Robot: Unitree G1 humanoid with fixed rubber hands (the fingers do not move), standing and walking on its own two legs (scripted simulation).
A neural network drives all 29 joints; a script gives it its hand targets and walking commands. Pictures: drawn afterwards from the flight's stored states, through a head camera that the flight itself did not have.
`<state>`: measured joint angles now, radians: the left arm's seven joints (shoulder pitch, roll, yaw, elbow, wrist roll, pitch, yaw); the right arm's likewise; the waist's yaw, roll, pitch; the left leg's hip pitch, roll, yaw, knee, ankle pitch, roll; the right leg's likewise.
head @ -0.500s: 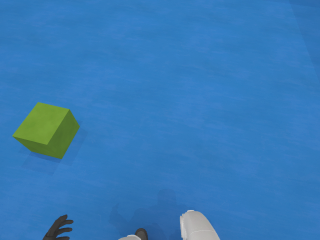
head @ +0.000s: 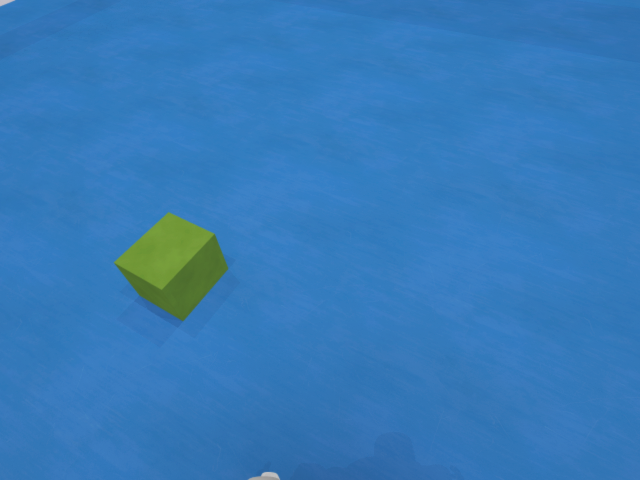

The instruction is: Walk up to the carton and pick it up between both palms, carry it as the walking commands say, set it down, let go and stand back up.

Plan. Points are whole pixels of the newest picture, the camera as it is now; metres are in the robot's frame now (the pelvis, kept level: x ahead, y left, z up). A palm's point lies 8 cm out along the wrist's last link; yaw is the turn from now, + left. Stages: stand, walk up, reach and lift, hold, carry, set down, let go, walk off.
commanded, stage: walk up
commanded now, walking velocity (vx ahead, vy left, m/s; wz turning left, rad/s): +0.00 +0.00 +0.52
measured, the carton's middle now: (175, 265) +0.92 +0.52 -0.67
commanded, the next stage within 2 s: none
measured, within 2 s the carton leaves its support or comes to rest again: neither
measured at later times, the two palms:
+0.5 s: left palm out of the picture -0.13 +0.23 -0.13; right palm (451, 440) +0.20 -0.17 -0.12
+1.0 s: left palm out of the picture +0.02 +0.23 -0.12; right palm out of the picture +0.07 -0.33 -0.09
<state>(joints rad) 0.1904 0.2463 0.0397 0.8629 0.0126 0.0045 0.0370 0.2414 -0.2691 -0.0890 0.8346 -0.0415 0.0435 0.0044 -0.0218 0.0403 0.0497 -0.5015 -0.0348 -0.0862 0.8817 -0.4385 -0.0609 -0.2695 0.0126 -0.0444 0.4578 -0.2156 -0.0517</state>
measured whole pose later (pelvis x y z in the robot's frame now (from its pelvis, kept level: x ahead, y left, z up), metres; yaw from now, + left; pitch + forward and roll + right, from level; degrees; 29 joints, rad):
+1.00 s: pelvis -0.02 -0.06 +0.01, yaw +28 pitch +4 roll -2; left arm 0.08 0.26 0.09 0.79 0.05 0.08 -0.04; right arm 0.43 -0.25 -0.09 0.90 -0.03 0.01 -0.05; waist -0.09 -0.04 0.05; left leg -0.23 0.06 -0.14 0.36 -0.21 -0.05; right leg -0.49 -0.06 0.00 0.77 -0.31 0.09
